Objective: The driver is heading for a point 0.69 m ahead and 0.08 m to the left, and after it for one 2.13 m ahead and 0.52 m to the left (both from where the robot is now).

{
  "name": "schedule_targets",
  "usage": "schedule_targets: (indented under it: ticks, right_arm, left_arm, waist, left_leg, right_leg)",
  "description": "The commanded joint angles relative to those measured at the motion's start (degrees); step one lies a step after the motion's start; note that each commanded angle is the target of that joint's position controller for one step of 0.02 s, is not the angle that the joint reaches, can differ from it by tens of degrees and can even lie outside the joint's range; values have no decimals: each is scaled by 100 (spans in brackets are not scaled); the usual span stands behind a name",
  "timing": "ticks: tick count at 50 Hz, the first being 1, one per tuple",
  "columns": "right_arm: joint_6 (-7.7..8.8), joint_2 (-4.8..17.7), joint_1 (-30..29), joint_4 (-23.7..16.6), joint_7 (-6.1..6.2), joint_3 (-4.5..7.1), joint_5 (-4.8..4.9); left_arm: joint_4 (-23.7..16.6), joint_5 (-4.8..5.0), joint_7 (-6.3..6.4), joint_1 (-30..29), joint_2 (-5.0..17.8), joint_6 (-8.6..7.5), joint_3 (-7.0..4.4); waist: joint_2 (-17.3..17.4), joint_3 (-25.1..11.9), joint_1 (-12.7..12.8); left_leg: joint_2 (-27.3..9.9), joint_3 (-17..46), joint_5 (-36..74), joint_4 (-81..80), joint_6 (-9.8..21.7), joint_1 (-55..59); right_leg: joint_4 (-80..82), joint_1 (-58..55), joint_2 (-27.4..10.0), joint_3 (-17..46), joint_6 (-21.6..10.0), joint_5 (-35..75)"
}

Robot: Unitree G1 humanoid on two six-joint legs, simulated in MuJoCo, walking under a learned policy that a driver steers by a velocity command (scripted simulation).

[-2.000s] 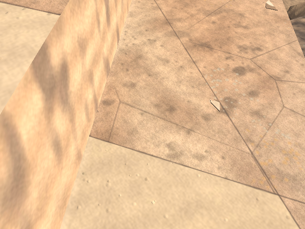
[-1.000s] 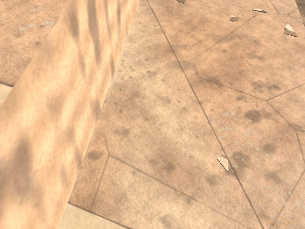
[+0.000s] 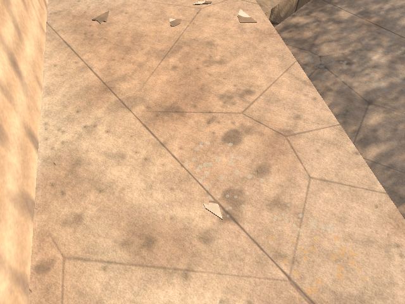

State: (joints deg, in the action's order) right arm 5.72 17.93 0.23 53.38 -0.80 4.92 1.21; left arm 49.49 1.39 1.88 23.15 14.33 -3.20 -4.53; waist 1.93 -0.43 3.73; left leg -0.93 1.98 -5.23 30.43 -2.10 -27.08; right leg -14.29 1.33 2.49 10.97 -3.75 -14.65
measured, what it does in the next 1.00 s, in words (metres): walks ahead: left foot, then right foot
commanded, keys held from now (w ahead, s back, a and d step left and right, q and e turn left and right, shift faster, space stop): w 0.72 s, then w+q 0.16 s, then q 0.12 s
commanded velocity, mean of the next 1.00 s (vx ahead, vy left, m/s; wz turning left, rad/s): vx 0.46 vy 0.00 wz -0.01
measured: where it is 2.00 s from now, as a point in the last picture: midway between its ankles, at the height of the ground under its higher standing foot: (247, 242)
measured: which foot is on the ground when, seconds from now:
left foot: up 0.00-0.10, down 0.12-0.58, up 0.60-1.00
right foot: down 0.00-0.12, up 0.14-0.56, down 0.58-1.00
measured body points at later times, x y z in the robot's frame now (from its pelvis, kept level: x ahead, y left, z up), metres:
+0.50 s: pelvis +0.26 +0.02 -0.02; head +0.30 +0.01 +0.43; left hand +0.51 +0.23 -0.10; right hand +0.18 -0.24 -0.15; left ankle +0.12 +0.15 -0.75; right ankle +0.44 -0.13 -0.72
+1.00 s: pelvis +0.54 -0.03 -0.01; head +0.56 -0.02 +0.44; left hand +0.57 +0.26 -0.14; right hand +0.71 -0.27 -0.12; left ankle +0.74 +0.13 -0.70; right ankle +0.45 -0.12 -0.75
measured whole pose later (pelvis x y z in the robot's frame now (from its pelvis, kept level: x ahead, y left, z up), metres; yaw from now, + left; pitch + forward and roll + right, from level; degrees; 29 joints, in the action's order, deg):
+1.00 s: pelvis +0.54 -0.03 -0.01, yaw +3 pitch +0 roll -2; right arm 3.5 16.0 5.5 50.2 -2.1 2.6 0.4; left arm 49.9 -0.7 0.5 17.6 15.1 -5.3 -3.3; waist 2.7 1.8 2.8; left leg -4.9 1.7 7.1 36.5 0.9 -38.0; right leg -11.0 -2.7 3.4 -8.1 -2.4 -14.2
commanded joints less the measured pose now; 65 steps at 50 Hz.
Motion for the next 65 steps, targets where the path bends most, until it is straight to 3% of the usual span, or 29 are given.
schedule_targets:
  ticks: [1,3,5,6,7,8,9,12,19,24,26,28,29,30,31,32,34,38,46,51,54,55,56,57,58,59,60,61,65]
  right_arm:
    - [203,422,-870,-540,-65,-10,31]
    - [239,535,-456,-433,-71,23,26]
    - [238,801,742,-88,-16,167,-18]
    - [221,1134,1852,71,9,248,-82]
    - [181,1672,2495,324,-19,375,-141]
    - [211,1075,2139,315,-53,233,-30]
    - [192,677,1705,163,-37,131,-33]
    - [115,246,1224,49,-45,-72,-172]
    - [49,685,1612,206,49,-79,-43]
    - [17,766,2151,380,76,-98,70]
    - [-39,851,2129,386,88,-74,62]
    - [-141,857,1935,310,109,-86,3]
    - [-158,675,1952,191,119,-173,-96]
    - [-64,-251,2876,129,59,-435,-106]
    - [79,237,2753,238,-11,-345,8]
    - [143,675,2064,9,-34,-216,156]
    - [149,568,1550,-79,8,-194,91]
    - [-144,218,1773,2,17,-183,28]
    - [-154,119,418,-488,-67,-169,-61]
    - [-146,198,46,-960,-266,-158,-97]
    - [-145,620,1158,-845,-336,69,-105]
    - [-141,965,1721,-763,-252,216,-118]
    - [-192,1467,1906,-816,-113,299,-129]
    - [-199,1611,1783,-1044,-126,284,-212]
    - [-258,1242,1633,-1220,-137,230,-172]
    - [-284,954,1254,-1313,-115,163,-97]
    - [-323,764,1004,-1339,-82,113,-27]
    - [-368,662,850,-1381,-35,84,-26]
    - [-431,828,814,-1518,65,158,-168]
  left_arm:
    - [-163,23,-28,293,1013,-34,-258]
    - [-204,40,-42,152,1017,0,-263]
    - [-316,-31,-60,-114,844,0,-201]
    - [-457,-139,-74,-284,574,-19,-99]
    - [-583,9,-86,313,103,-160,26]
    - [-471,198,-47,278,689,-240,-71]
    - [-510,245,-69,-136,860,-292,-95]
    - [-671,11,-110,-699,762,-292,-108]
    - [-1213,-24,-195,-1760,171,-200,104]
    - [-1506,17,-337,-2448,332,-194,94]
    - [-1510,-6,-360,-2303,554,-196,15]
    - [-1090,-60,-337,-949,942,-148,-213]
    - [-865,-86,-270,57,1249,-98,-325]
    - [-772,-149,-287,396,1784,-106,-383]
    - [-793,-120,-335,397,1249,-114,-238]
    - [-811,-98,-350,-156,993,-150,-133]
    - [-896,-148,-372,-944,764,-201,-47]
    - [-733,-146,-363,-1119,671,-345,-33]
    - [-389,-246,-159,-860,865,-363,-57]
    - [-210,-112,-13,-716,1082,-121,-113]
    - [-334,-46,111,-962,1196,83,-157]
    - [-383,-85,119,-803,1140,103,-126]
    - [-559,-375,68,-406,620,46,51]
    - [-640,-295,-26,100,422,-49,163]
    - [-578,-126,-98,-261,956,-99,49]
    - [-740,-24,-85,-796,1015,-79,30]
    - [-708,-81,0,-996,956,-10,17]
    - [-760,-156,81,-1080,1021,81,-24]
    - [-824,-216,156,-884,793,210,-8]
  waist:
    - [-1108,519,130]
    - [-1202,399,-140]
    - [-1010,-296,-752]
    - [-275,-1134,-1228]
    - [1680,-1472,-898]
    - [990,-898,-865]
    - [676,-198,-828]
    - [344,321,-581]
    - [251,519,-698]
    - [259,669,-767]
    - [283,468,-536]
    - [284,-397,227]
    - [-71,-1107,608]
    - [-1776,-2157,122]
    - [-1603,-2421,232]
    - [-1176,-1231,151]
    - [-444,-259,-186]
    - [-610,-41,-587]
    - [-424,538,-236]
    - [-577,337,-163]
    - [-644,-338,-732]
    - [-231,-715,-957]
    - [1054,-1364,-609]
    - [1399,-2459,-385]
    - [395,-2533,-712]
    - [105,-1757,-693]
    - [-342,-1097,-549]
    - [-235,-782,-425]
    - [270,-719,-226]
  left_leg:
    - [-4,-130,-225,-330,138,-266]
    - [91,-273,-231,-587,306,413]
    - [63,-143,-62,-739,622,2138]
    - [-940,963,-482,-678,1018,3617]
    - [-2183,3613,-1397,-1367,1861,4896]
    - [-2268,3917,-2329,-1644,1867,4570]
    - [-1989,3099,-2121,-1692,1654,4011]
    - [-1309,1656,-653,-2032,1396,2754]
    - [-943,379,1318,-2280,1347,2082]
    - [-1271,309,1310,-2251,1230,2545]
    - [-1382,221,2227,-1797,1108,2978]
    - [-1089,-99,3709,-189,880,2750]
    - [-794,-272,2573,1435,682,1697]
    - [267,-240,-1391,3791,376,-273]
    - [246,542,-2747,4492,466,-868]
    - [-78,419,-2428,4706,565,-1398]
    - [-555,226,-1492,4084,553,-1121]
    - [-811,215,-853,3387,405,-538]
    - [-447,45,1402,990,267,-793]
    - [-202,-308,860,313,412,-711]
    - [294,-635,332,-85,693,456]
    - [208,-258,1628,-474,911,1487]
    - [-1071,1367,4389,175,1478,3163]
    - [-2222,3854,4467,-239,2831,4534]
    - [-1911,3348,3377,-542,2582,4225]
    - [-1607,2635,2450,-702,2267,3510]
    - [-1309,2186,1799,-904,1968,2637]
    - [-1145,2009,1387,-1079,1853,1921]
    - [-792,1700,1561,-1251,1778,1062]
  right_leg:
    - [327,-56,-1460,1153,-826,242]
    - [25,9,-1439,1115,-750,1095]
    - [-1247,457,-967,718,-480,2585]
    - [-3009,1355,-568,267,-233,1819]
    - [-4772,3253,438,-45,162,-1579]
    - [-5614,4101,58,217,109,-1716]
    - [-5775,4386,-244,87,25,-1222]
    - [-5199,3950,-863,-520,93,-168]
    - [-2811,3495,-830,-1145,386,1193]
    - [-1722,3026,-581,-1133,148,1764]
    - [-1589,2678,-451,-1167,-11,1416]
    - [-1615,837,-140,-1418,-247,1295]
    - [-1814,-784,-830,-709,-514,1389]
    - [-1190,-2632,-2371,2134,-1509,258]
    - [-281,-2557,-2553,3451,-1589,-528]
    - [-192,-1724,-2318,2531,-1240,-509]
    - [65,-92,-1836,1102,-974,742]
    - [697,808,-1523,52,-957,1325]
    - [929,819,-1293,-1547,-621,2068]
    - [-48,-195,-1604,-1829,-442,3707]
    - [-1839,-424,-1475,-1942,-130,4915]
    - [-3144,101,-1092,-2065,188,4043]
    - [-5019,1747,-491,-2018,552,-124]
    - [-6748,3277,429,-1018,775,-2851]
    - [-6939,3479,-4,-322,654,-2391]
    - [-6623,3740,-197,-471,576,-1859]
    - [-6156,3723,-429,-565,603,-1465]
    - [-5736,3483,-547,-550,617,-1221]
    - [-4791,2885,-423,-642,728,-855]
Velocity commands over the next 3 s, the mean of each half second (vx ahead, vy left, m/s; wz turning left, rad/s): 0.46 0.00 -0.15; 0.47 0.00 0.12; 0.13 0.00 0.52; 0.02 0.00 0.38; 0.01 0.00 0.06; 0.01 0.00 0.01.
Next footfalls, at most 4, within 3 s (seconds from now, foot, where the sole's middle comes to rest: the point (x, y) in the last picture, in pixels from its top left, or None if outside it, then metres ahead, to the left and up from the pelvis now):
0.12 left None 0.16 0.15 -0.79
0.58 right None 0.49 -0.12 -0.79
1.10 left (214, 229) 0.77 0.10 -0.79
1.60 right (271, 216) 0.83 -0.11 -0.79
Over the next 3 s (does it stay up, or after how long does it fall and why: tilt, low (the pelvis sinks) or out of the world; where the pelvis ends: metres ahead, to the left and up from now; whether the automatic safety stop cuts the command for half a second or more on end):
stays up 0.72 0.01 -0.01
